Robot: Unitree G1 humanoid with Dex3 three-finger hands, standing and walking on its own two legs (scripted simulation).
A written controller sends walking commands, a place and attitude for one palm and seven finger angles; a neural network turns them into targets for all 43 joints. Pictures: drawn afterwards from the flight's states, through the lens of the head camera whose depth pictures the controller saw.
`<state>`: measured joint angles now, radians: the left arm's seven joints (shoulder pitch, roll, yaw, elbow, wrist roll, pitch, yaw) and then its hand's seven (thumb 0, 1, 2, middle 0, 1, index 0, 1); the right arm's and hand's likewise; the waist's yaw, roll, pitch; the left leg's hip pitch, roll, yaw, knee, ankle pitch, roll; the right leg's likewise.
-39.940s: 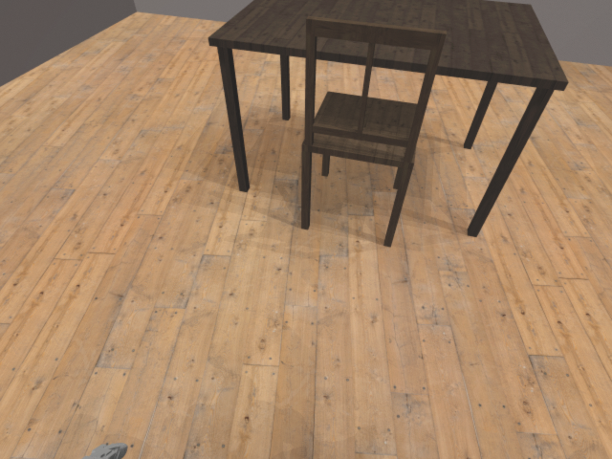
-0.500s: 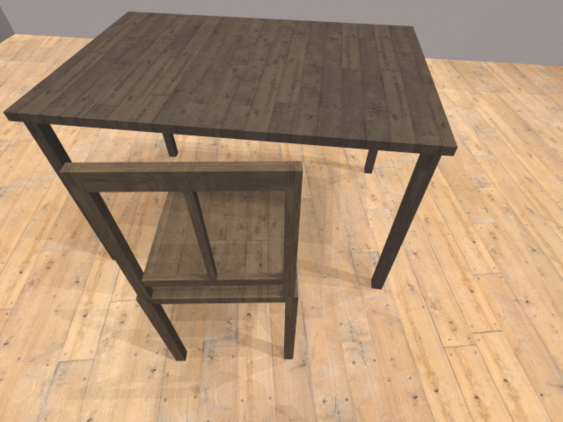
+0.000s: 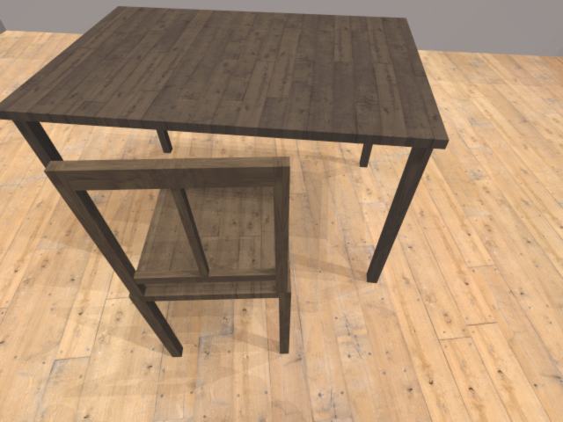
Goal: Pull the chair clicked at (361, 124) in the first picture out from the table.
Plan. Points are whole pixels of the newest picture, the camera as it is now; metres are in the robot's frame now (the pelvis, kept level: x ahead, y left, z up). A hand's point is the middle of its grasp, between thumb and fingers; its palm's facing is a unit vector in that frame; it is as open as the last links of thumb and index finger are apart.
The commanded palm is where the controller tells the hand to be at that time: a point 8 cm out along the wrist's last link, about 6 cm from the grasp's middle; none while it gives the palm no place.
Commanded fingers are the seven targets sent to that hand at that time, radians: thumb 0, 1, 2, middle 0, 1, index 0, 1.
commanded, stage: raise the hand toward the chair's back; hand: left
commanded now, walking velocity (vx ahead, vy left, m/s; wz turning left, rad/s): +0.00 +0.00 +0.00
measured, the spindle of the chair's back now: (192, 235) +0.47 +0.21 -0.08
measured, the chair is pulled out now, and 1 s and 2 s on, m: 0.18 0.18 0.18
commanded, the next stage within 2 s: none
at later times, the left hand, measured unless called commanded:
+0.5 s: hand out of the picture +0.14 +0.15 -0.10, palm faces +0.12 -0.99 +0.01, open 9.5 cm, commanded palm +0.13 +0.22 -0.06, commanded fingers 0.00 0.34 0.66 -0.14 -0.21 -0.14 -0.21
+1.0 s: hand (151, 377) +0.19 +0.20 -0.04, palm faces +0.20 -0.98 -0.08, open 13.9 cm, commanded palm +0.16 +0.24 -0.05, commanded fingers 0.00 -0.24 0.41 -0.09 -0.12 -0.09 -0.12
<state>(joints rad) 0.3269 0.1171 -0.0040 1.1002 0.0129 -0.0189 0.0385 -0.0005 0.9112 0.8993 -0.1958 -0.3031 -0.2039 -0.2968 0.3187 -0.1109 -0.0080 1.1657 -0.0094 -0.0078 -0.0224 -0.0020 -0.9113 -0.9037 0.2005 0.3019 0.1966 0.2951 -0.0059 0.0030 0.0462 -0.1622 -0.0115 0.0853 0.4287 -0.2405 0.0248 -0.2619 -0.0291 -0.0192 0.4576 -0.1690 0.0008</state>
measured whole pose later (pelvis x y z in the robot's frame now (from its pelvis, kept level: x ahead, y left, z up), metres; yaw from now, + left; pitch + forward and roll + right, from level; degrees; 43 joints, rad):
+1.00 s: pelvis +0.00 -0.01 -0.10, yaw +4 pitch +17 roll -2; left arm 0.51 0.19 0.19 -0.12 -0.25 -0.43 -0.14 0.00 -0.01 0.51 -0.10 -0.16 -0.11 -0.15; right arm 0.28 -0.23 -0.04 0.57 0.02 -0.19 -0.04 0.01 -0.90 -0.90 0.21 0.30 0.20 0.30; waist -0.01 0.02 -0.15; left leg -0.94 0.02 -0.01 1.23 -0.58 0.01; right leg -0.97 -0.03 -0.10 1.17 -0.48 -0.03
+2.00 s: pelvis +0.01 +0.00 -0.09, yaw +4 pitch +16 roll -2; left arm 0.31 0.25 0.23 0.03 -0.26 -0.40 -0.23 -0.02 -0.49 0.30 -0.06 -0.08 -0.07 -0.08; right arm 0.25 -0.25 0.00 0.53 0.02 -0.18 -0.03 0.01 -0.90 -0.90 0.20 0.30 0.20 0.30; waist -0.02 0.02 -0.15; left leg -0.87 0.01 -0.02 1.15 -0.56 0.02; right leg -0.89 -0.03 -0.10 1.08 -0.46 -0.01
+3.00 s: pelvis +0.00 -0.01 -0.10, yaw +4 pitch +19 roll -2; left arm 0.08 0.22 0.16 0.20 -0.22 -0.39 -0.21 -0.02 -0.50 0.30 -0.06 -0.08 -0.07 -0.08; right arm 0.22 -0.25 0.01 0.54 0.01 -0.15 -0.02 0.01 -0.91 -0.90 0.21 0.30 0.20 0.30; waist -0.03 0.02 -0.16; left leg -0.99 0.01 -0.01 1.24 -0.58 0.02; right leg -1.03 -0.04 -0.09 1.18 -0.48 -0.02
